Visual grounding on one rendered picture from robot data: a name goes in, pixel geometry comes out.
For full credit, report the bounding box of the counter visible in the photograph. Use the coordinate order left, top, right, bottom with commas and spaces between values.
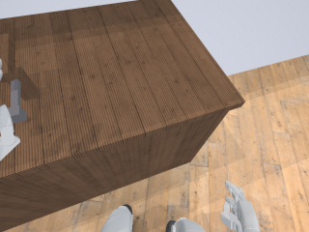
0, 0, 245, 232

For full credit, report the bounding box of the robot right thigh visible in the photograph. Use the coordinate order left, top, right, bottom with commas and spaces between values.
171, 219, 206, 232

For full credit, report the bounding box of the left robot hand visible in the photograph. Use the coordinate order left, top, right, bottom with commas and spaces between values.
0, 59, 20, 160

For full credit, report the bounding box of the right robot hand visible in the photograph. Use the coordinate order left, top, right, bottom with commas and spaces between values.
220, 181, 260, 232

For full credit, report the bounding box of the tap lever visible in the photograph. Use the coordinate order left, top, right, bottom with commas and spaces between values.
8, 79, 26, 124

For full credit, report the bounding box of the robot left shin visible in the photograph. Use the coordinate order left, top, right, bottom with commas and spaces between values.
118, 206, 128, 210

